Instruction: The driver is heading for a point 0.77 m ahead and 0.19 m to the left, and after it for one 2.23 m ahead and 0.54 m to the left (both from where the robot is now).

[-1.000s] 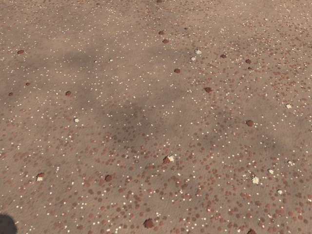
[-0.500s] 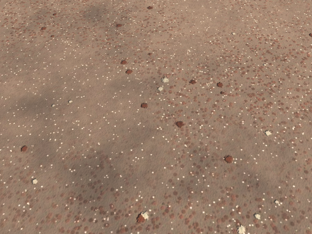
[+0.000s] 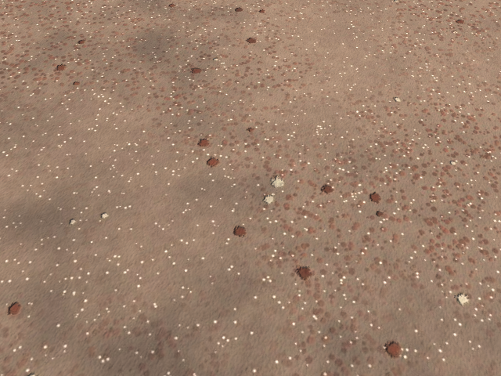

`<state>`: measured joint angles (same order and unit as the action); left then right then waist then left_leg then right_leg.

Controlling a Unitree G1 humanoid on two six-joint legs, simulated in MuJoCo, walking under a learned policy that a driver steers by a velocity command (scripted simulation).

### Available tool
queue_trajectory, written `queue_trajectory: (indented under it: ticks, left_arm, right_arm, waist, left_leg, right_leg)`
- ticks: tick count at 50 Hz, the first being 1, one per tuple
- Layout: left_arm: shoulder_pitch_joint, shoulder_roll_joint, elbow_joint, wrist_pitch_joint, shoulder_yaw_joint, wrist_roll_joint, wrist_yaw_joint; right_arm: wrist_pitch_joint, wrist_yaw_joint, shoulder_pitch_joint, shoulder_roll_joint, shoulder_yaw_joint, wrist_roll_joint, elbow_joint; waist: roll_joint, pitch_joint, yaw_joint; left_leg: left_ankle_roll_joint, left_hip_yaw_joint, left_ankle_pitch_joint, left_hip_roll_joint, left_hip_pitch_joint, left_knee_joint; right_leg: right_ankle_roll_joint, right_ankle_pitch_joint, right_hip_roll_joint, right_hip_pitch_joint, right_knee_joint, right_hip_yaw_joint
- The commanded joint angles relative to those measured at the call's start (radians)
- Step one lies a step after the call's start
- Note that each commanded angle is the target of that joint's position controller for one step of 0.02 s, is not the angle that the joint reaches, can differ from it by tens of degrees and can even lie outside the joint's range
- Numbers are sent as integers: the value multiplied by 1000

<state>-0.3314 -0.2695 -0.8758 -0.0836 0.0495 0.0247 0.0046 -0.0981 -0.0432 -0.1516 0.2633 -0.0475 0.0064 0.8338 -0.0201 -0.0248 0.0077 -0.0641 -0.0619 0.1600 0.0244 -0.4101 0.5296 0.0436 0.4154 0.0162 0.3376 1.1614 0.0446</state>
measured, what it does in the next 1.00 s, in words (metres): walks ahead, turning left: right foot, then left foot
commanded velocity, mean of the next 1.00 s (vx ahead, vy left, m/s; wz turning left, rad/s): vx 0.50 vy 0.00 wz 0.28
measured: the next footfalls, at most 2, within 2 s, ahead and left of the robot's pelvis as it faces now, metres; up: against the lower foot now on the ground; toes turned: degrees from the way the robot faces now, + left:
right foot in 0.44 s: +0.43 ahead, -0.15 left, +0.00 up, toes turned +1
left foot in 1.00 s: +0.65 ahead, +0.15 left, +0.00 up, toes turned +24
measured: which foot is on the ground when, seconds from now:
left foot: down 0.00-0.44, up 0.46-0.98, down 1.00-1.00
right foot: up 0.00-0.42, down 0.44-0.98, up 1.00-1.00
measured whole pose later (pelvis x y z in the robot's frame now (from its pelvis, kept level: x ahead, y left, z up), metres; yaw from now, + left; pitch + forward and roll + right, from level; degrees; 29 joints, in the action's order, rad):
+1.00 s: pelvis +0.53 +0.02 -0.01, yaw +20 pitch +1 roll -2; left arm -0.31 -0.28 -0.93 -0.05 0.09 0.02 0.02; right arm -0.03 -0.05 -0.07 0.25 -0.07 0.03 0.72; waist 0.02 -0.04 0.03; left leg -0.13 -0.07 0.15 -0.02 -0.51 0.62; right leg -0.05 0.48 0.10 -0.06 0.53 -0.31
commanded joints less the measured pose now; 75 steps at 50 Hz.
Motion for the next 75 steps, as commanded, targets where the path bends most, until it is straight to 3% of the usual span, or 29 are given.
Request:
queue_trajectory:
  ticks: [1,5,11,16,19,21,22,23,24,25,26,27,29,32,39,44,47,49,50,51,52,53,54,56,61,69,73,74,75]
  left_arm:
    - [26,-107,89,-16,32,-10,7]
    - [46,-67,95,13,28,-18,12]
    - [242,-33,144,1,15,-19,-1]
    - [393,-32,195,-14,7,-8,-29]
    - [384,-62,209,-29,15,-7,-44]
    - [232,-111,169,-37,40,-11,-39]
    - [57,-167,121,-38,65,-19,-28]
    - [-98,-256,99,-35,87,-41,-17]
    - [-128,-246,88,-27,81,-36,-22]
    - [-92,-154,93,-26,57,-29,-18]
    - [-11,-123,102,-26,45,-22,-14]
    - [59,-97,104,-28,36,-25,-16]
    - [132,-61,96,-37,29,-37,-20]
    - [150,-75,72,-50,38,-39,-16]
    - [95,-131,30,-32,55,-37,13]
    - [27,-166,-1,0,69,-14,17]
    - [57,-205,6,20,80,0,20]
    - [92,-212,15,33,78,9,22]
    - [76,-162,36,25,59,-20,22]
    - [-8,-15,91,-9,15,-44,7]
    - [120,-106,108,-50,27,0,-7]
    - [194,-137,132,-69,36,30,-12]
    - [193,-127,123,-76,33,13,-4]
    - [160,-142,105,-58,48,-22,2]
    - [249,-89,150,-20,37,-41,6]
    - [445,-93,228,-43,27,-18,-27]
    - [321,-131,192,-60,40,-24,-40]
    - [218,-161,163,-63,55,-33,-36]
    - [56,-203,142,-62,63,-44,-34]
  right_arm:
    - [-13,3,-56,90,-19,-19,-30]
    - [-23,13,-91,120,-27,-10,1]
    - [-3,39,-177,143,-28,2,38]
    - [18,42,-267,153,-30,10,82]
    - [34,51,-259,170,-39,17,89]
    - [40,54,-208,186,-43,18,76]
    - [40,54,-199,155,-31,9,64]
    - [29,50,-254,67,-5,-7,35]
    - [11,46,-339,6,14,10,41]
    - [4,45,-262,124,-18,40,42]
    - [3,47,-185,149,-27,47,15]
    - [7,51,-151,137,-30,35,11]
    - [34,51,-182,97,-38,29,18]
    - [68,52,-173,57,-39,28,1]
    - [62,21,18,35,-31,13,-75]
    - [62,-8,150,34,-23,15,-152]
    - [68,-16,94,76,-44,17,-170]
    - [71,-4,-164,163,-96,23,-111]
    - [81,19,-306,264,-132,23,-77]
    - [65,19,-250,349,-134,23,-94]
    - [50,10,-282,255,-107,14,-115]
    - [36,7,-242,203,-92,8,-109]
    - [30,8,-174,169,-81,14,-121]
    - [29,17,-73,115,-61,1,-154]
    - [24,48,-130,169,-73,9,-147]
    - [44,63,-235,163,-73,22,-114]
    - [52,69,-222,154,-69,8,-103]
    - [53,65,-213,132,-59,3,-109]
    - [53,65,-212,105,-43,-12,-128]
  waist:
    - [93,83,-11]
    - [82,36,7]
    - [73,-7,-54]
    - [74,-56,-106]
    - [95,-46,-67]
    - [109,42,29]
    - [89,168,103]
    - [-74,339,120]
    - [-278,461,92]
    - [-172,342,112]
    - [-126,203,93]
    - [-65,133,61]
    - [-94,66,0]
    - [-71,18,-27]
    - [-22,-42,24]
    - [-17,-83,62]
    - [-63,-14,1]
    - [-47,126,-147]
    - [90,211,-189]
    - [302,302,-47]
    - [164,356,-130]
    - [124,217,-125]
    - [42,150,-77]
    - [48,94,-5]
    - [49,41,-10]
    - [115,11,-85]
    - [167,38,-28]
    - [150,110,20]
    - [64,261,83]
  left_leg:
    - [-162,377,-43,-269,289,-320]
    - [-185,250,-195,-245,229,-392]
    - [-136,132,-236,-200,293,-410]
    - [-137,148,-213,-247,414,-364]
    - [-121,197,-288,-284,473,-287]
    - [-92,183,-507,-248,441,-131]
    - [-59,147,-491,-187,328,72]
    - [1,82,-165,-68,-5,444]
    - [27,149,435,28,-242,675]
    - [20,213,400,-32,-326,771]
    - [13,181,301,-78,-357,766]
    - [16,168,217,-118,-315,729]
    - [22,175,128,-164,-211,665]
    - [35,169,57,-173,-221,628]
    - [44,106,-212,-156,-279,281]
    - [7,36,-121,-135,-320,149]
    - [-47,-47,26,-52,-166,132]
    - [-111,-75,-7,42,202,44]
    - [-172,167,-12,-94,500,9]
    - [-363,753,166,-319,777,-126]
    - [-355,871,232,-355,797,-255]
    - [-306,726,142,-333,703,-261]
    - [-268,599,37,-287,556,-251]
    - [-232,450,-133,-220,341,-278]
    - [-220,334,-288,-162,214,-316]
    - [-143,393,-102,-150,261,-224]
    - [-113,393,-348,-193,383,-99]
    - [-89,347,-484,-140,375,41]
    - [-55,286,-352,-82,252,306]
  right_leg:
    - [12,-139,123,287,30,51]
    - [-24,-226,140,308,-94,26]
    - [-44,-506,109,346,-443,-18]
    - [-30,-486,70,356,-602,-38]
    - [-4,-387,47,297,-666,-24]
    - [27,-361,-2,51,-708,-63]
    - [65,-393,34,-228,-674,-35]
    - [162,-355,281,-627,-649,261]
    - [243,-184,426,-781,-787,624]
    - [197,-85,388,-682,-831,561]
    - [160,-117,362,-531,-860,412]
    - [144,-180,324,-392,-900,313]
    - [126,-261,266,-225,-976,157]
    - [136,-377,250,-159,-1029,17]
    - [119,-461,239,-239,-1050,-177]
    - [104,-547,290,-408,-984,-231]
    - [72,-969,293,-453,-812,-273]
    - [25,-1076,236,-351,-449,-312]
    - [-29,-692,183,-83,-123,-314]
    - [-79,179,-34,339,186,-151]
    - [-55,172,-23,447,259,40]
    - [-27,71,21,517,225,33]
    - [-17,-18,68,465,138,36]
    - [-31,-102,116,319,9,43]
    - [-102,-280,82,305,-259,6]
    - [-80,-495,-7,200,-659,23]
    - [-4,-389,-16,94,-706,-32]
    - [36,-401,-15,-59,-712,-38]
    - [110,-430,120,-323,-673,131]
Keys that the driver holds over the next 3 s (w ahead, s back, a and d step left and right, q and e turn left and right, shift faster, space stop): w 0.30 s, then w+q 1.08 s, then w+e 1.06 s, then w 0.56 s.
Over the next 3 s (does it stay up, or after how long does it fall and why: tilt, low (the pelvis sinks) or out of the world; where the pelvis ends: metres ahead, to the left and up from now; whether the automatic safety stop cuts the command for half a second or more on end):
stays up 1.57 0.37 -0.01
